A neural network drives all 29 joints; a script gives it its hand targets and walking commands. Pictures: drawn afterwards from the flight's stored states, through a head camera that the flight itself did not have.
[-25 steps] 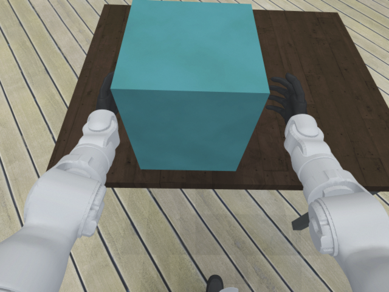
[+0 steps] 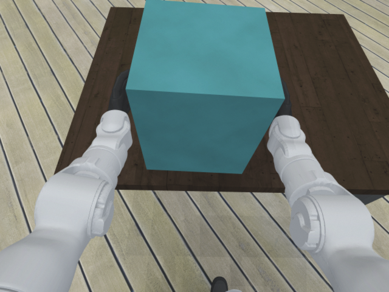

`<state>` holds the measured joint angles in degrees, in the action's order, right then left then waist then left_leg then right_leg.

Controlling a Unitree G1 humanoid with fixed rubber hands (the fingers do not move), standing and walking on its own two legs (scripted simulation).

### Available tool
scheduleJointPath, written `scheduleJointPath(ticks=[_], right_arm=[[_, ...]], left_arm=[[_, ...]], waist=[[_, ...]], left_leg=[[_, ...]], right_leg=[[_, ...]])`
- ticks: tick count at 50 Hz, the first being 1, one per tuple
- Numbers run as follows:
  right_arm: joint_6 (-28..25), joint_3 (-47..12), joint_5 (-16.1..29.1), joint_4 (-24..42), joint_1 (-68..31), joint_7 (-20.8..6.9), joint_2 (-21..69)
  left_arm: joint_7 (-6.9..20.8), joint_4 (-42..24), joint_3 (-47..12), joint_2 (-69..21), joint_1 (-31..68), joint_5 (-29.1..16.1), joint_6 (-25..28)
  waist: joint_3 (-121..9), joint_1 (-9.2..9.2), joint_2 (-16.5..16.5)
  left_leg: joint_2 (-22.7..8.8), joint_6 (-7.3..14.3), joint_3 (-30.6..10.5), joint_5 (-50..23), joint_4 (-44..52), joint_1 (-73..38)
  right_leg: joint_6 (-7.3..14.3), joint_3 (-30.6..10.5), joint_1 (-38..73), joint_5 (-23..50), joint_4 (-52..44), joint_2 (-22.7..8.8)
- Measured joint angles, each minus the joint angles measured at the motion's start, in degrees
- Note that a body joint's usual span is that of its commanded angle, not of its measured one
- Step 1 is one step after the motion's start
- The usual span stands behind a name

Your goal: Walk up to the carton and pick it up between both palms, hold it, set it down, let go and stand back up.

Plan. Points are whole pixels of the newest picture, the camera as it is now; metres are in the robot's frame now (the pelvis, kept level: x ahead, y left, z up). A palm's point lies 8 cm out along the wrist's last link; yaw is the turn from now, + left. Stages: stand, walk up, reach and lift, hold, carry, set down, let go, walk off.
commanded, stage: reach and lift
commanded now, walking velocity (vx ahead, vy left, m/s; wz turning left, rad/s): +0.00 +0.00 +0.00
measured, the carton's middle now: (199, 96) +0.53 -0.01 +0.06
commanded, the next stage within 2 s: none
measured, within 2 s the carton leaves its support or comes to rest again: neither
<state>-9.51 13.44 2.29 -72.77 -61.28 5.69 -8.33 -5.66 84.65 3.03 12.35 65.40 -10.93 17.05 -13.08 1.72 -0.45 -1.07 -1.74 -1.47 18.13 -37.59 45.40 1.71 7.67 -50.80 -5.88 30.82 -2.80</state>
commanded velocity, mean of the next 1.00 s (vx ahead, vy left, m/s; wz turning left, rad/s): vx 0.00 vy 0.00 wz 0.00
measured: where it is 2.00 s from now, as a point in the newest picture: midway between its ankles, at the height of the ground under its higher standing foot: outside the picture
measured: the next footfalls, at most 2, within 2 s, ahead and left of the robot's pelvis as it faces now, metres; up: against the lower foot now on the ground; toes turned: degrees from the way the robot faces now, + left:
none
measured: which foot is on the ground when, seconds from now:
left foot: down 0.00-1.00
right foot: down 0.00-1.00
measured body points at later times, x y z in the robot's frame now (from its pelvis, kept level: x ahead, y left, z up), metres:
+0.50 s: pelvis +0.04 +0.02 +0.02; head +0.14 +0.00 +0.46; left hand +0.49 +0.17 +0.06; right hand +0.48 -0.16 +0.06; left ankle -0.03 +0.13 -0.71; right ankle +0.07 -0.11 -0.71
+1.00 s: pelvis +0.04 +0.02 +0.03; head +0.14 +0.02 +0.46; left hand +0.49 +0.17 +0.05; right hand +0.48 -0.16 +0.06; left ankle -0.03 +0.13 -0.71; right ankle +0.07 -0.11 -0.71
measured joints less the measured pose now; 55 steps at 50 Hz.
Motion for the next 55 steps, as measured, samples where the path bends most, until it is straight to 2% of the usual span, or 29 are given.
scheduleJointPath(ticks=[3, 10, 17, 24, 38, 55], right_arm=[[-0.87, 3.9, -4.17, 0.61, 0.78, -0.52, 0.82], [-4.86, 15.86, -18.39, 3.88, 3.24, -2.5, 4.31], [-8.71, 20.92, -24.84, 5.77, 6.69, -3.8, 5.89], [-10.81, 20.29, -25.25, 4.88, 9.11, -3.99, 5.65], [-11.63, 19.09, -23.04, 5.32, 10.52, -4.03, 5.11], [-11.87, 21.18, -25.44, 7.01, 10.77, -3.98, 6.31]], left_arm=[[-0.24, -0.4, 4.25, -0.83, -0.88, 3.51, 0.82], [0.19, 0.18, 15.71, -2.57, -3.81, 12.84, 5.01], [0.94, -1.63, 20.08, -5.01, -7.95, 15.11, 7.23], [1.33, -2.56, 20.47, -6.19, -10.92, 15.78, 8.24], [0.54, -8.09, 20.48, -8.09, -13.05, 17.67, 7.38], [0.34, -11.52, 23.97, -9.1, -13.6, 21.74, 6.32]], waist=[[1.12, -0.1, -0.04], [6.04, -0.29, -1.35], [7.2, -0.67, -3.61], [7.53, -0.55, -4.25], [8.55, -0.71, -2.24], [8.65, -0.61, -1.0]], left_leg=[[0.11, 0.23, 0.34, -0.49, 1.66, -2.16], [0.48, 0.88, 0.64, -1.92, 6.63, -9.63], [0.59, 1.52, 0.81, -1.45, 8.98, -14.4], [0.31, 1.8, 0.85, -0.48, 9.88, -18.04], [0.03, 1.83, 0.86, -0.36, 10.21, -19.2], [0.19, 1.63, 0.86, -2.11, 12.83, -19.28]], right_leg=[[-0.22, -0.3, 2.04, 0.52, -1.57, 0.01], [-0.83, -0.49, 9.52, 1.91, -6.45, -0.05], [-1.63, -0.6, 14.2, 1.45, -8.65, -0.02], [-2.11, -0.58, 17.88, 0.62, -9.69, 0.32], [-2.13, -0.52, 19.43, 0.97, -10.91, 0.67], [-1.85, -0.47, 19.38, 2.39, -13.08, 0.63]])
